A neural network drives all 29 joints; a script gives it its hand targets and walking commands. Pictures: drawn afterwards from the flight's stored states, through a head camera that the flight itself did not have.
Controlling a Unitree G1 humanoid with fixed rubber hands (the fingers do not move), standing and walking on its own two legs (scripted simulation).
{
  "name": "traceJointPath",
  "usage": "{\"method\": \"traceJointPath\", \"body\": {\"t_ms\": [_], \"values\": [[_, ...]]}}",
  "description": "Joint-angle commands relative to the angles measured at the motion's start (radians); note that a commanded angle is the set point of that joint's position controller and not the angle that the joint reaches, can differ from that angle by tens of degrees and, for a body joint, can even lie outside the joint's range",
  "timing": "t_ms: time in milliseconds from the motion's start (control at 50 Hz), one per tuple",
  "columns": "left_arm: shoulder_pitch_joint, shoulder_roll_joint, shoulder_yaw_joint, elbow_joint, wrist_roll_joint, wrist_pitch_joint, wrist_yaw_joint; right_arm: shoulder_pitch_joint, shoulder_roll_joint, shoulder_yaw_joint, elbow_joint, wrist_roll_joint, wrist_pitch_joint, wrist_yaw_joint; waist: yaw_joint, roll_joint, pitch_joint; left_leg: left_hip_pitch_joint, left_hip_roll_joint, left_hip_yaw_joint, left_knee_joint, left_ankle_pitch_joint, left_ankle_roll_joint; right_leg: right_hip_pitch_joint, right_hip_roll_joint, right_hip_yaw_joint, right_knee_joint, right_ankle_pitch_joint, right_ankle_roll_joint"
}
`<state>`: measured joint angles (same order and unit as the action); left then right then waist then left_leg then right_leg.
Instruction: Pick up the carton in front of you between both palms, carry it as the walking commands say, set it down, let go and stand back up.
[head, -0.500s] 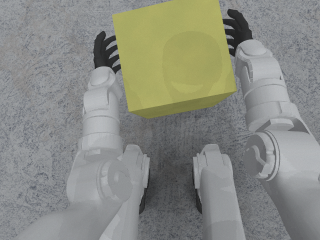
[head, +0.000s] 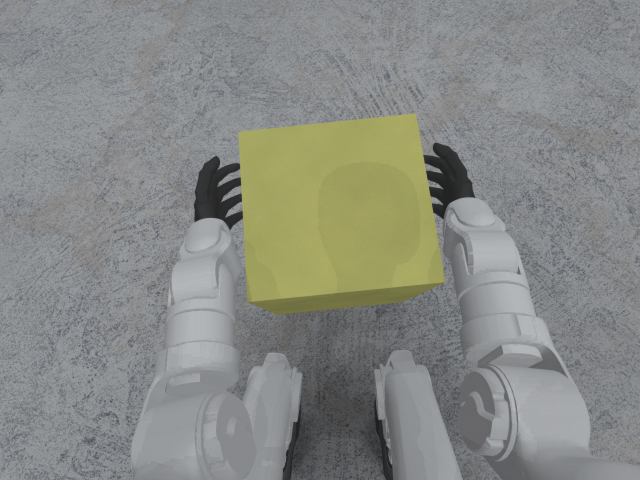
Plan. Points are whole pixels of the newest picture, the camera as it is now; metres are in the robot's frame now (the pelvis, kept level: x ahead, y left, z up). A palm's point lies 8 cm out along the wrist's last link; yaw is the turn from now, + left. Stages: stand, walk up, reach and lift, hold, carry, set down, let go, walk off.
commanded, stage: reach and lift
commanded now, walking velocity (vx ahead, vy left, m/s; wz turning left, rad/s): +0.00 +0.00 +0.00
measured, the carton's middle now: (334, 231) +0.45 +0.00 -0.12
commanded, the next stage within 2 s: hold in 1.86 s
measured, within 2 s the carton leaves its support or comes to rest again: neither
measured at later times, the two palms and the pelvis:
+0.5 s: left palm (141, 197) +0.39 +0.15 +0.12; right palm (509, 192) +0.39 -0.15 +0.11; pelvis +0.04 +0.01 +0.14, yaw -1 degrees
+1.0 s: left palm (17, 152) +0.37 +0.15 +0.24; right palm (611, 166) +0.35 -0.14 +0.23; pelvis +0.06 +0.01 +0.21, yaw -1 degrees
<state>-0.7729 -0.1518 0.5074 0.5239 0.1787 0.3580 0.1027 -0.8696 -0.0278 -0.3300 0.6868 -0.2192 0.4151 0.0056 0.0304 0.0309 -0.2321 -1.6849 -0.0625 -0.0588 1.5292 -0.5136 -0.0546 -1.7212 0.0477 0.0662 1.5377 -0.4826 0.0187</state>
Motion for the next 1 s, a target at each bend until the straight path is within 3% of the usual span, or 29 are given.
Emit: {"method": "traceJointPath", "body": {"t_ms": [0,180,440,740,820,980], "values": [[-0.602,-1.031,-0.644,0.124,-0.15,0.02,-0.287,-0.553,1.136,0.504,-0.029,0.171,-0.052,0.217,-0.016,-0.099,-0.816,0.397,-0.129,0.103,-0.216,0.193,0.016,0.717,0.112,-0.079,-0.237,0.243,0.0],[-0.432,-1.037,-0.646,0.145,-0.116,0.003,-0.298,-0.402,1.157,0.504,-0.055,0.142,-0.073,0.206,-0.02,-0.062,-0.681,0.582,-0.115,0.059,-0.395,0.215,0.029,0.898,0.102,-0.039,-0.409,0.269,-0.012],[-0.178,-1.054,-0.714,0.105,-0.092,0.011,-0.304,-0.184,1.164,0.581,-0.146,0.149,-0.068,0.21,-0.022,-0.046,-0.491,0.969,-0.079,-0.001,-0.68,0.343,0.042,1.18,0.082,0.0,-0.678,0.371,-0.02],[0.07,-1.057,-0.78,0.0,-0.108,0.134,-0.329,0.028,1.135,0.652,-0.31,0.179,0.052,0.222,-0.029,-0.019,-0.223,1.419,-0.037,-0.031,-1.014,0.531,0.043,1.527,0.058,0.005,-1.01,0.493,-0.018],[0.095,-1.038,-0.782,-0.033,-0.111,0.185,-0.339,0.059,1.118,0.648,-0.349,0.179,0.11,0.223,-0.036,-0.02,-0.106,1.487,-0.027,-0.035,-1.094,0.506,0.043,1.585,0.052,0.001,-1.094,0.459,-0.02],[0.013,-1.003,-0.678,0.006,-0.062,0.227,-0.362,-0.005,1.116,0.544,-0.294,0.136,0.159,0.244,-0.029,-0.01,0.064,1.471,-0.018,-0.019,-1.162,0.285,0.06,1.591,0.041,-0.013,-1.147,0.271,-0.031]]}}
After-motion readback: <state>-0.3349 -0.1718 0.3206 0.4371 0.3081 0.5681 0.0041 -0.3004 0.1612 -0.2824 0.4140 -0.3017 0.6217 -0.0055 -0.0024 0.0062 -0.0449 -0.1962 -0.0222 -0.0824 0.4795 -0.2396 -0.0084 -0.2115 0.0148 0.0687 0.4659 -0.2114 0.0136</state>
